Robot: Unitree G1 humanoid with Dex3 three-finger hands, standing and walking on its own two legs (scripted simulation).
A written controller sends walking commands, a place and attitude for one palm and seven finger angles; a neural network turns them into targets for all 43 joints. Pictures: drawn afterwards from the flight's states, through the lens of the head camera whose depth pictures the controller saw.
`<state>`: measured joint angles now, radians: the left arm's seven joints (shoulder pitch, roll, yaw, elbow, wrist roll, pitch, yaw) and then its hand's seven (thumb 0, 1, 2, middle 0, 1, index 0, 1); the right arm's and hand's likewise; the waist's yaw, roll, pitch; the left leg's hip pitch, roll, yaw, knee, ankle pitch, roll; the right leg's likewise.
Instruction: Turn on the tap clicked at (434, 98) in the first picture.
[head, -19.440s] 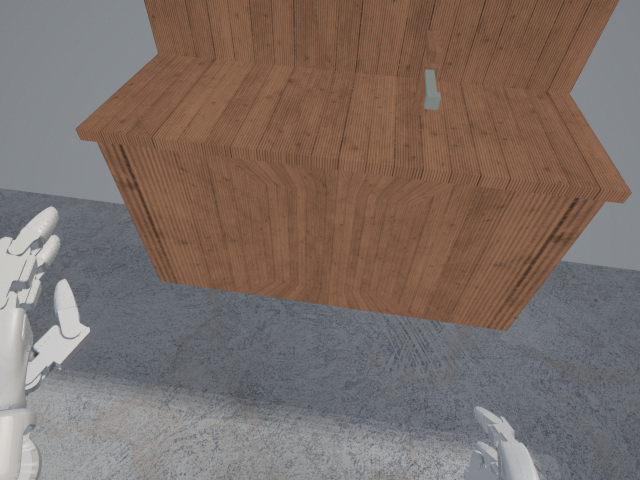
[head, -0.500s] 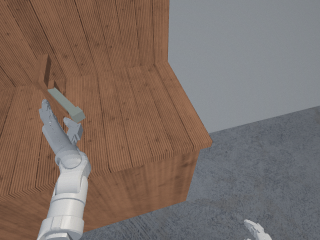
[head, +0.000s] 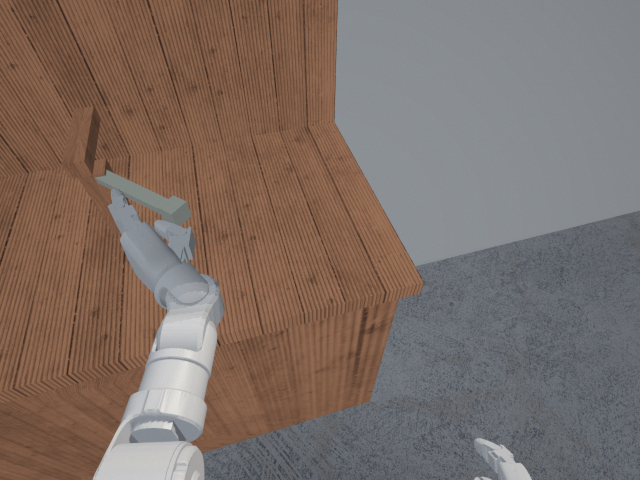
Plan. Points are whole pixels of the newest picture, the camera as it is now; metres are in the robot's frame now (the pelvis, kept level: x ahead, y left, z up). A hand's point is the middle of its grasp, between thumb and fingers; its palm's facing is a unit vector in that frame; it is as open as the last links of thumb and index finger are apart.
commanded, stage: push the lever round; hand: left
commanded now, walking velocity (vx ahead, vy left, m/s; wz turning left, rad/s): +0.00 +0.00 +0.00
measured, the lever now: (175, 211) +0.43 +0.22 +0.10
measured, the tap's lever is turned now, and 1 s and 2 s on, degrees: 43 71 79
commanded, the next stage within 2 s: lift the hand up off the lever in 1.20 s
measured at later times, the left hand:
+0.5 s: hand (212, 218) +0.43 +0.17 +0.09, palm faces +0.79 -0.60 -0.12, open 7.6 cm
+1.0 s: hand (230, 198) +0.47 +0.16 +0.09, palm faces +0.81 -0.56 -0.14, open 8.1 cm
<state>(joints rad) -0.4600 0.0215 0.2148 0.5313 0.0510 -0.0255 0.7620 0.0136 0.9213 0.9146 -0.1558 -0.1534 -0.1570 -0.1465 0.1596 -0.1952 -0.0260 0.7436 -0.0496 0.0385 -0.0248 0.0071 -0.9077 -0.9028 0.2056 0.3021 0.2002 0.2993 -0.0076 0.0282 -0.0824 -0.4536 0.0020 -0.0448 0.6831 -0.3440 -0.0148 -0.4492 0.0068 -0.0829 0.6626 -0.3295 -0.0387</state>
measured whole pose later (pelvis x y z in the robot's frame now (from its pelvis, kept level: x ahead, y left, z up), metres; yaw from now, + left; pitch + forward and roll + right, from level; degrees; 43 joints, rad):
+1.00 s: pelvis +0.00 -0.02 -0.01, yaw +0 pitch +14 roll +0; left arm -0.85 0.04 0.40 0.92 0.16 -0.04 0.99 0.02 0.89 0.90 -0.16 -0.15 -0.10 -0.11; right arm 0.27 -0.21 -0.06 0.81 -0.12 0.01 0.06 0.00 -0.91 -0.90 0.20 0.30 0.20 0.30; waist -0.09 0.03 -0.14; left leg -0.63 0.02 -0.06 0.76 -0.36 -0.04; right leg -0.63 0.02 -0.10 0.75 -0.36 -0.06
